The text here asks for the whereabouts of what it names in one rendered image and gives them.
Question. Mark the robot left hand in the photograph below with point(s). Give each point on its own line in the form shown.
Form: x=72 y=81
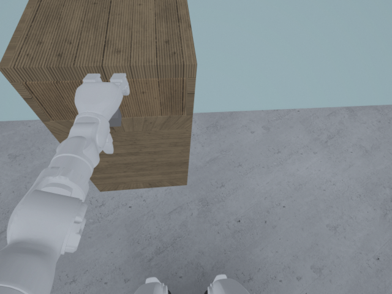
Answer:
x=103 y=98

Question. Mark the cabinet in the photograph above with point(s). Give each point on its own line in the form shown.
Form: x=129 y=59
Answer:
x=62 y=40

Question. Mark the right robot shin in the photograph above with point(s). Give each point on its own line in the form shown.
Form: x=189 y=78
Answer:
x=221 y=276

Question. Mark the robot left upper arm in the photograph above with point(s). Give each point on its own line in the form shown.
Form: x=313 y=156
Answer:
x=47 y=226

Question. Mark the left robot forearm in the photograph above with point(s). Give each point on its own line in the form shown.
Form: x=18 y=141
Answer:
x=73 y=164

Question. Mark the handle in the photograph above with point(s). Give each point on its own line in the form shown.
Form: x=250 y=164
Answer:
x=115 y=120

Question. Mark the robot left thigh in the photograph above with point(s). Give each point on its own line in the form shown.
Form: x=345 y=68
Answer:
x=152 y=288

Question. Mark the drawer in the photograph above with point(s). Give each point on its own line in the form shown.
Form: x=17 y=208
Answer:
x=147 y=97

